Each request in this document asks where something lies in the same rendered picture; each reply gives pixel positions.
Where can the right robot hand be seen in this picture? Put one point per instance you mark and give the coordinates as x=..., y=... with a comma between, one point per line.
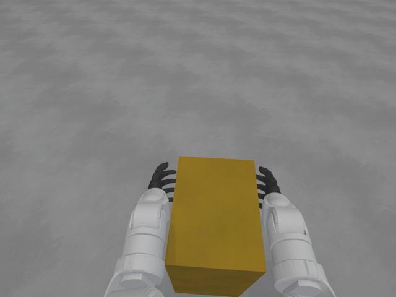
x=269, y=181

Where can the right robot forearm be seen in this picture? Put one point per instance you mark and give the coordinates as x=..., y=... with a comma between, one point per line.
x=295, y=269

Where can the left robot hand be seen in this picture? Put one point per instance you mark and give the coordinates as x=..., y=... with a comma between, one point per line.
x=157, y=177

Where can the left robot forearm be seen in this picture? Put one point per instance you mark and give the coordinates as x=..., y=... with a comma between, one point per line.
x=141, y=262

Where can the carton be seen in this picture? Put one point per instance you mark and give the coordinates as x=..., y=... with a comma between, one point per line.
x=215, y=244

